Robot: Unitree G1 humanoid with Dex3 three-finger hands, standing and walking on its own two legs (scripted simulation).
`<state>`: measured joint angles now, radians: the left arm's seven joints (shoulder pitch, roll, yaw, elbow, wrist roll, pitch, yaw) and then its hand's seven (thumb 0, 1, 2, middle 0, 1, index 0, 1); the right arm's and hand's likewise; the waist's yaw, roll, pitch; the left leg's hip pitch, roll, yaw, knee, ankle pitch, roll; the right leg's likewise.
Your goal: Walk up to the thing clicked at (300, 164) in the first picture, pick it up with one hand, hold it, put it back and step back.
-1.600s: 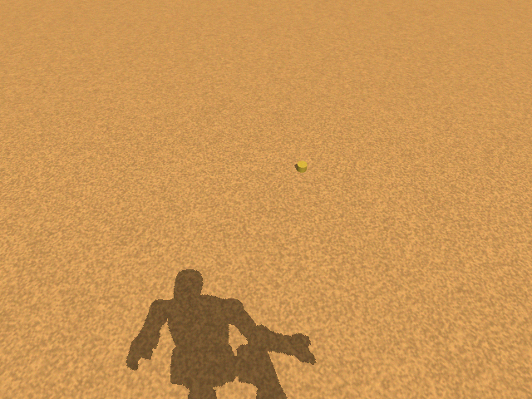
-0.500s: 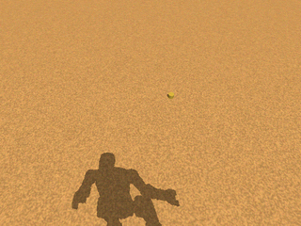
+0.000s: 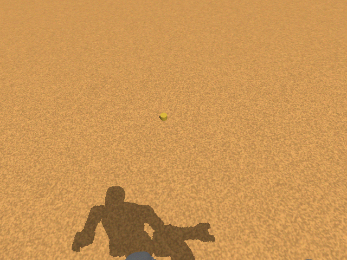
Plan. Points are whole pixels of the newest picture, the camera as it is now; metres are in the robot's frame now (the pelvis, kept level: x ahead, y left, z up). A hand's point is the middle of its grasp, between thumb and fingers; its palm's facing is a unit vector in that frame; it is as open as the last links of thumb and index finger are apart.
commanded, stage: walk up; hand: left
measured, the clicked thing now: (163, 116) +1.22 +0.12 -0.74
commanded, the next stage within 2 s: none
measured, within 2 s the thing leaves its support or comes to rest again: neither
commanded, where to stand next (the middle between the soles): +0.77 -0.07 m, yaw -10 degrees
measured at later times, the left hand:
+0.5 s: hand (97, 178) +0.36 +0.26 -0.12, palm faces -0.23 -0.90 -0.37, open 7.4 cm
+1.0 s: hand (114, 146) +0.50 +0.23 -0.14, palm faces -0.19 -0.91 -0.38, open 7.4 cm
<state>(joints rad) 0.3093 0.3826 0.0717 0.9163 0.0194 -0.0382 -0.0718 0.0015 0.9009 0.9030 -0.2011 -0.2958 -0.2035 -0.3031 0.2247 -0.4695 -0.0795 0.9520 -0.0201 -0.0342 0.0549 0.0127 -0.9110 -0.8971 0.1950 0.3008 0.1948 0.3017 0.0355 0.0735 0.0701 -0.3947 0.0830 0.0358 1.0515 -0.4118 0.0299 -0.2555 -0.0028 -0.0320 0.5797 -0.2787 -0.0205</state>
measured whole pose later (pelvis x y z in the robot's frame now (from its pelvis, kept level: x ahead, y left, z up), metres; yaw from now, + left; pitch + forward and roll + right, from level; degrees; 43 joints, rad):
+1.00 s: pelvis +0.42 -0.03 +0.00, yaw -11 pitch -2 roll -2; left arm 0.37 0.41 0.05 0.85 0.02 -0.08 -0.04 0.00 0.90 0.90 -0.21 -0.30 -0.21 -0.30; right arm 0.28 -0.43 -0.07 0.86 -0.03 -0.05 0.09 0.01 -0.91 -0.90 0.20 0.30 0.20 0.30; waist 0.04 0.03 0.06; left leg -0.46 0.11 0.03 0.64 -0.21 0.01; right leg -0.16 0.00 -0.02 0.54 -0.36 0.00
